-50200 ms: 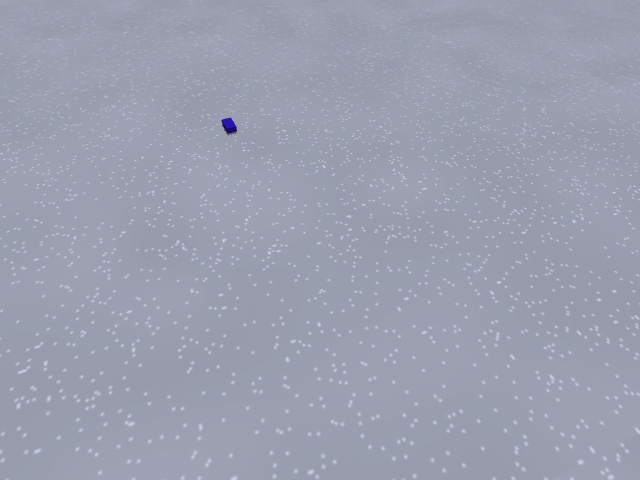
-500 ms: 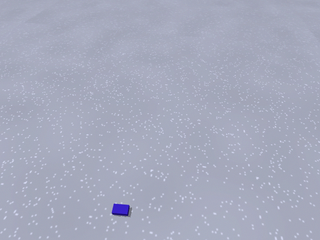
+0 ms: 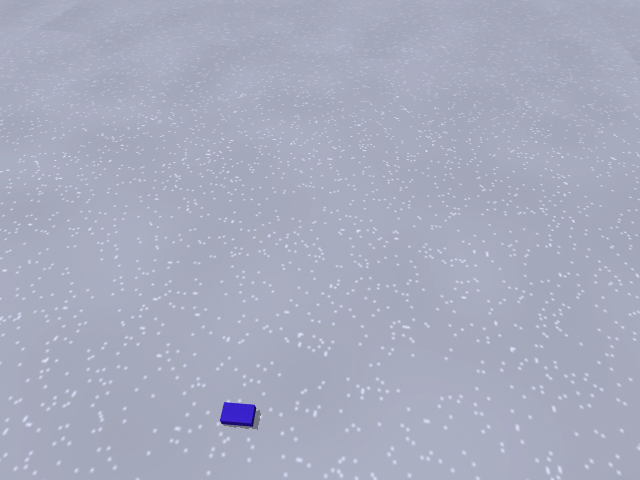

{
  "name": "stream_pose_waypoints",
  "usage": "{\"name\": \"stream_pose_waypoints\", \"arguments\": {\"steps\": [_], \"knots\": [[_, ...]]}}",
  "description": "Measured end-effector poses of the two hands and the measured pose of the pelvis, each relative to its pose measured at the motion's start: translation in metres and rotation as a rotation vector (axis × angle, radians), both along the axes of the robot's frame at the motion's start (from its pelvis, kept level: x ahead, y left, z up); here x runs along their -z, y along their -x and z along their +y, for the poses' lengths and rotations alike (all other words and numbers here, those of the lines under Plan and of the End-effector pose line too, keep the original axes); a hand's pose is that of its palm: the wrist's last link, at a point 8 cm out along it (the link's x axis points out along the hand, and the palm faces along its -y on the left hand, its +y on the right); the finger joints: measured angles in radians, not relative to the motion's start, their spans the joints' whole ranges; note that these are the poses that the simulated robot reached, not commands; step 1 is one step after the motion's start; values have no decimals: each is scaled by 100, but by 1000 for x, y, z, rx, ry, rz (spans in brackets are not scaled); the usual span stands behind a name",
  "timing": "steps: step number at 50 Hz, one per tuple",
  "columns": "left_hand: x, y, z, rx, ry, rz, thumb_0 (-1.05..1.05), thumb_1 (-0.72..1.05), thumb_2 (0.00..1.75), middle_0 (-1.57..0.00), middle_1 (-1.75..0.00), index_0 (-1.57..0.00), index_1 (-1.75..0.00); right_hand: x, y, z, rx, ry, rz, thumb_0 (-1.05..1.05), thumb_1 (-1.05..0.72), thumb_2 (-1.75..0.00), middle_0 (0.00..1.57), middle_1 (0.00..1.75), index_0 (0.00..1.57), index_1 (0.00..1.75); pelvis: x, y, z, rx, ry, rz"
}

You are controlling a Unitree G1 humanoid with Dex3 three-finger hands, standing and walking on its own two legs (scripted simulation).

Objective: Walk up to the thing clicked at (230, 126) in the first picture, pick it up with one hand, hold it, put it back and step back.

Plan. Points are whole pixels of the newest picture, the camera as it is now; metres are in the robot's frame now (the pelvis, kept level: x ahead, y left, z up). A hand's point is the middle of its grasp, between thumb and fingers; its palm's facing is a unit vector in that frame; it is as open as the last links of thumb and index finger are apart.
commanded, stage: stand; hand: left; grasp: from above
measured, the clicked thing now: (238, 414) +0.43 +0.25 -0.77
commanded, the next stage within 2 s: step back in 1.16 s
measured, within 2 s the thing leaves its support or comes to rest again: neither
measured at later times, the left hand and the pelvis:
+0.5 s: hand out of the picture +0.10 +0.24 -0.16, palm faces +0.02 -0.94 -0.33, open 7.4 cm; pelvis +0.02 +0.00 +0.00, yaw +0 degrees
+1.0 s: hand out of the picture +0.09 +0.23 -0.16, palm faces +0.01 -0.94 -0.34, open 7.4 cm; pelvis +0.01 -0.01 +0.00, yaw +0 degrees
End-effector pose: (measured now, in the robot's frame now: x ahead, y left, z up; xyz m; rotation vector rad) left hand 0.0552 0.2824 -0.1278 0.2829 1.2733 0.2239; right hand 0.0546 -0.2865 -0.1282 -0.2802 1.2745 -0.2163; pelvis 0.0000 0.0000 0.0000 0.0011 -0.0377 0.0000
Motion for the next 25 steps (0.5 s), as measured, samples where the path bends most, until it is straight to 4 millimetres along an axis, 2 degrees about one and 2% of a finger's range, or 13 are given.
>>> {"name": "stream_pose_waypoints", "arguments": {"steps": [14,25], "knots": [[-4,-31,0,9,-1,-47,0,90,90,-20,-30,-20,-30,-3,-23,-3,-6,9,-36,0,-90,-90,20,30,21,30,0,-12,0,3,-2,5],[-5,-38,0,9,-4,-52,0,90,90,-20,-30,-20,-30,-3,-26,-6,-5,11,-31,0,-90,-90,20,30,21,30,0,-16,-2,2,-4,10]]}}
